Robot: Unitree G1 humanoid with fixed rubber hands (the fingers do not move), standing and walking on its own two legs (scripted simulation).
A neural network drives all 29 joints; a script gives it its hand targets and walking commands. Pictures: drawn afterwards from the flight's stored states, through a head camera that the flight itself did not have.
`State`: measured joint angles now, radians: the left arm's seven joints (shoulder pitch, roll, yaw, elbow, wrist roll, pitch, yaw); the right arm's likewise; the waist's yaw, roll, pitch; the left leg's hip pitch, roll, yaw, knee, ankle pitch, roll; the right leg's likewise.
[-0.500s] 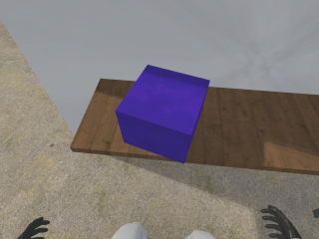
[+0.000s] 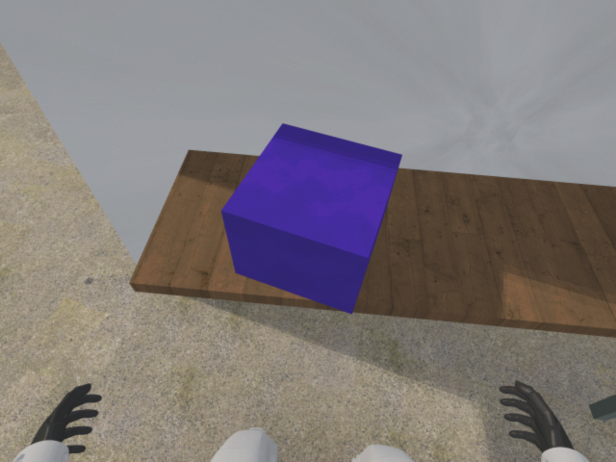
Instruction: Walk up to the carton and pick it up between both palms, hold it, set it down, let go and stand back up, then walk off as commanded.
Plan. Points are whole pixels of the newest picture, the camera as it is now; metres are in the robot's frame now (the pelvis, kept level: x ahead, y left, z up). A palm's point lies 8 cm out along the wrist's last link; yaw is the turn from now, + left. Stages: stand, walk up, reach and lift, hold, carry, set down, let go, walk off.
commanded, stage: reach and lift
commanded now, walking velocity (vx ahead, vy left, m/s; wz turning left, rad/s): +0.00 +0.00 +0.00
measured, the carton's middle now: (316, 215) +0.47 +0.00 +0.00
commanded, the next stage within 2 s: none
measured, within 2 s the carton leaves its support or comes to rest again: neither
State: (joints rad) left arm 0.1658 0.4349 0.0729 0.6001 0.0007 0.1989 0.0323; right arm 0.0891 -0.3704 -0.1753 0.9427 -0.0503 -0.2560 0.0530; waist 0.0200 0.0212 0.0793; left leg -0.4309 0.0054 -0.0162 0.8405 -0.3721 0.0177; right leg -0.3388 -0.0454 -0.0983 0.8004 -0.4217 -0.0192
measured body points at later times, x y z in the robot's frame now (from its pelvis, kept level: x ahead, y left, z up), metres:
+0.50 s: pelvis -0.02 -0.03 +0.02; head -0.04 +0.00 +0.47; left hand +0.17 +0.28 -0.04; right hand +0.14 -0.26 -0.04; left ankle +0.05 +0.10 -0.70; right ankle +0.01 -0.13 -0.70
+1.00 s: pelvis -0.02 +0.01 +0.03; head -0.03 +0.03 +0.48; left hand +0.20 +0.29 +0.00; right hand +0.15 -0.20 +0.01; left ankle +0.04 +0.10 -0.70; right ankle -0.05 -0.10 -0.70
